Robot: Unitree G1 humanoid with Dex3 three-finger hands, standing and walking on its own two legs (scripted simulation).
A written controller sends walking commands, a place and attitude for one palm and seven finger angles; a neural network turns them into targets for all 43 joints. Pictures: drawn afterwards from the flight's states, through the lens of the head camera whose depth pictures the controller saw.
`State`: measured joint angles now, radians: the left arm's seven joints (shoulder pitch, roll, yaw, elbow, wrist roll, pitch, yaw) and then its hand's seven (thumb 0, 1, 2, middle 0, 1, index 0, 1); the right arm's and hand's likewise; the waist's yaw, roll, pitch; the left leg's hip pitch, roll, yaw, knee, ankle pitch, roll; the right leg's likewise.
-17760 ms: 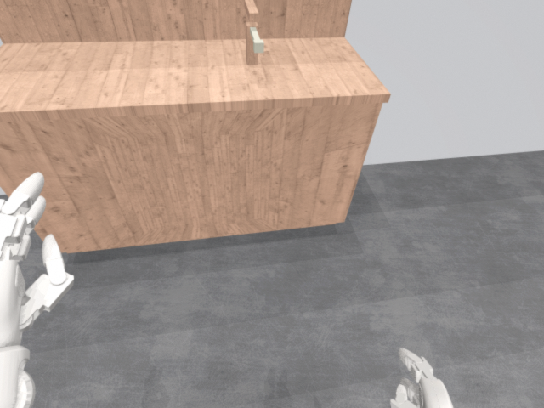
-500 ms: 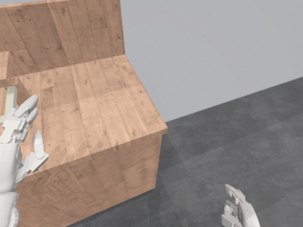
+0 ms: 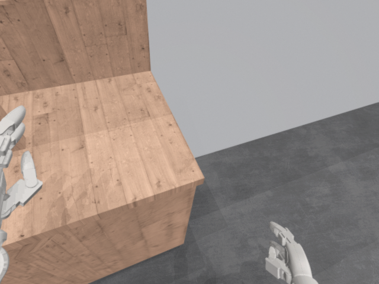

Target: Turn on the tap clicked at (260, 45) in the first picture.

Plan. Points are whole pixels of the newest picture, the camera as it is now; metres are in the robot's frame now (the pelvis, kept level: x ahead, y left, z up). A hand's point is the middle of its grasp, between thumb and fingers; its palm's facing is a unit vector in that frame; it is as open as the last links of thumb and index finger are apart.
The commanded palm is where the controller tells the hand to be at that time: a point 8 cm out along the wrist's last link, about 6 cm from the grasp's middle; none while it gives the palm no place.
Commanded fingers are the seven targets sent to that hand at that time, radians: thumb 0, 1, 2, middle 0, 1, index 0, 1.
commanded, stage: come to a stop and stand still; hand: left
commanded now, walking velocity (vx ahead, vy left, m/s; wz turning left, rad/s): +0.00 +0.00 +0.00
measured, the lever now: out of the picture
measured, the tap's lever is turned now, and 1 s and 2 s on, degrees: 0 0 0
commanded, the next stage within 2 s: look again from close up in 0.20 s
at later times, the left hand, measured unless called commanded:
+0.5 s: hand (35, 194) +0.21 +0.24 +0.16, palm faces +0.38 -0.85 -0.37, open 7.4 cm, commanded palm +0.15 +0.28 +0.18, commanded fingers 0.00 0.90 0.90 -0.20 -0.30 -0.20 -0.30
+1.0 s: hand (51, 222) +0.18 +0.22 +0.14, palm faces +0.48 -0.80 -0.35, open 7.4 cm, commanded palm +0.13 +0.26 +0.17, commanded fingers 0.00 0.90 0.90 -0.20 -0.30 -0.20 -0.30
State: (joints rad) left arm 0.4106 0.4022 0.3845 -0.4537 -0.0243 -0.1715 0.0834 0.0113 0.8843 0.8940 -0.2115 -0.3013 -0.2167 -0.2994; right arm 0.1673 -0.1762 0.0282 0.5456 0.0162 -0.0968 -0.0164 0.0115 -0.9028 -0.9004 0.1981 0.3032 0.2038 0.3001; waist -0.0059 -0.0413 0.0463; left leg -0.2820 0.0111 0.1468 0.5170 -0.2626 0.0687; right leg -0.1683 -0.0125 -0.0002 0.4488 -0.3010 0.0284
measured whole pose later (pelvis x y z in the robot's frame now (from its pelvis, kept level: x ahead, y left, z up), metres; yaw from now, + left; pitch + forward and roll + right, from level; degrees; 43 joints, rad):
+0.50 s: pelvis -0.01 +0.00 +0.00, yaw +0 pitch +0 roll -1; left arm 0.41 0.35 0.34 -0.44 -0.03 -0.15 0.10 0.01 0.89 0.89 -0.21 -0.30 -0.21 -0.30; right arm 0.22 -0.20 0.02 0.57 0.02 -0.07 -0.05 0.01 -0.90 -0.90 0.20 0.30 0.20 0.30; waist 0.01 -0.01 0.02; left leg -0.25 0.02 0.14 0.47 -0.23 0.06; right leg -0.14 0.00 0.00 0.40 -0.26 0.02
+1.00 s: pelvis -0.03 -0.05 -0.01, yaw +5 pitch -1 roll +1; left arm 0.30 0.33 0.24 -0.35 -0.02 0.00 0.15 0.01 0.88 0.89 -0.21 -0.30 -0.22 -0.30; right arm 0.12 -0.21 0.05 0.62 -0.03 -0.08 -0.01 0.01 -0.90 -0.90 0.20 0.30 0.20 0.30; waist 0.05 0.00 0.01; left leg -0.33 0.00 0.05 0.55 -0.21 0.02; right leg -0.23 -0.01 -0.06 0.60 -0.36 -0.03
